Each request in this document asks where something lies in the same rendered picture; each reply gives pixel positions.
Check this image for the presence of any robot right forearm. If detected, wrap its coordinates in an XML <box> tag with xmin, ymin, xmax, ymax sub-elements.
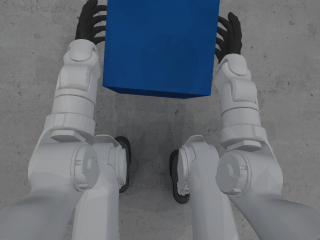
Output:
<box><xmin>214</xmin><ymin>53</ymin><xmax>278</xmax><ymax>163</ymax></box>

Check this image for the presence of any right robot hand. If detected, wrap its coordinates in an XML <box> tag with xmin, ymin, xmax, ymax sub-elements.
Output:
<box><xmin>215</xmin><ymin>12</ymin><xmax>243</xmax><ymax>64</ymax></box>

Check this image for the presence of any left robot hand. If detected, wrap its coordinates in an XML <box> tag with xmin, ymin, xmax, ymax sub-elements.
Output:
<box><xmin>75</xmin><ymin>0</ymin><xmax>107</xmax><ymax>46</ymax></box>

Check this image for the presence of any robot left forearm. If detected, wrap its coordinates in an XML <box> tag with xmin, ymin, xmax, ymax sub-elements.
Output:
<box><xmin>28</xmin><ymin>39</ymin><xmax>101</xmax><ymax>183</ymax></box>

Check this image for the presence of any robot right upper arm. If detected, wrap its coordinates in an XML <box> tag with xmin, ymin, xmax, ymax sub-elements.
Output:
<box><xmin>215</xmin><ymin>149</ymin><xmax>320</xmax><ymax>240</ymax></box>

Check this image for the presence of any robot left foot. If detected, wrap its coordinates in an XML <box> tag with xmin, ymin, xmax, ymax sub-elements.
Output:
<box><xmin>114</xmin><ymin>136</ymin><xmax>131</xmax><ymax>193</ymax></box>

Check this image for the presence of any left robot thigh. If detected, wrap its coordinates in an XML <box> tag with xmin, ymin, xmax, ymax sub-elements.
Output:
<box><xmin>71</xmin><ymin>143</ymin><xmax>127</xmax><ymax>240</ymax></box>

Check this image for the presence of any carton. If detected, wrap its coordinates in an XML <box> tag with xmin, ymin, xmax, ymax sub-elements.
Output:
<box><xmin>102</xmin><ymin>0</ymin><xmax>220</xmax><ymax>99</ymax></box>

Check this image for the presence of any robot left upper arm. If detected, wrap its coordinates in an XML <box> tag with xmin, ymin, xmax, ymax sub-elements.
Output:
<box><xmin>0</xmin><ymin>141</ymin><xmax>100</xmax><ymax>240</ymax></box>

